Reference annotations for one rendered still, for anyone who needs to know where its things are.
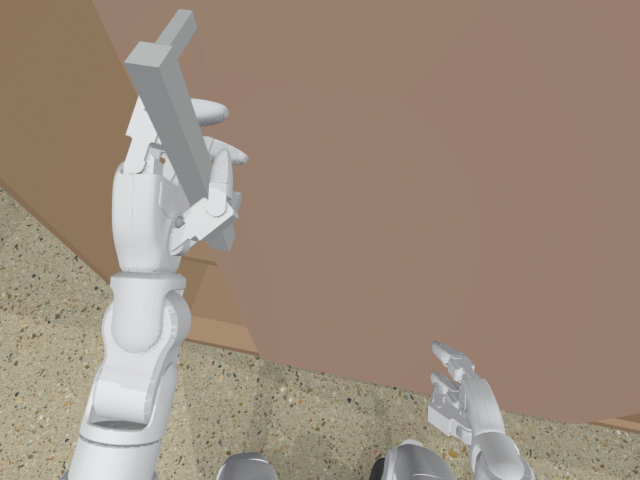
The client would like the right robot forearm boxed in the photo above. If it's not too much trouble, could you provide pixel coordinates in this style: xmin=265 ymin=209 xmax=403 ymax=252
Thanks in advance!
xmin=469 ymin=432 xmax=535 ymax=480

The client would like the left robot thigh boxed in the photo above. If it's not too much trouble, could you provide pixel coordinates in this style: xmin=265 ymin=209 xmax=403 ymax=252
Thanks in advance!
xmin=216 ymin=452 xmax=278 ymax=480

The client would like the handle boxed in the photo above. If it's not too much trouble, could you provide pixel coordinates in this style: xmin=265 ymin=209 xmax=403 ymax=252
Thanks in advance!
xmin=124 ymin=9 xmax=242 ymax=252

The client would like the right robot thigh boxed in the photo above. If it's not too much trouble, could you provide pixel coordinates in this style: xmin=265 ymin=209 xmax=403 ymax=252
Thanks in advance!
xmin=382 ymin=444 xmax=457 ymax=480

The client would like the right robot hand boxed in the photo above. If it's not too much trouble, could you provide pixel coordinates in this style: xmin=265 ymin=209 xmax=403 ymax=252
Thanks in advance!
xmin=427 ymin=341 xmax=506 ymax=451

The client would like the robot thigh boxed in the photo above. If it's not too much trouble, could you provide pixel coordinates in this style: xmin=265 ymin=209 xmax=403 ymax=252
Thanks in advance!
xmin=216 ymin=452 xmax=278 ymax=480
xmin=382 ymin=444 xmax=457 ymax=480

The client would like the left robot forearm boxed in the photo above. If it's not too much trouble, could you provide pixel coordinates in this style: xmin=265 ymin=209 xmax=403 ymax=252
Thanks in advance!
xmin=59 ymin=271 xmax=191 ymax=480

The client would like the left robot hand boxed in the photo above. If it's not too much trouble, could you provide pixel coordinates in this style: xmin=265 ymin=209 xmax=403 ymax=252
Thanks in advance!
xmin=112 ymin=96 xmax=249 ymax=273

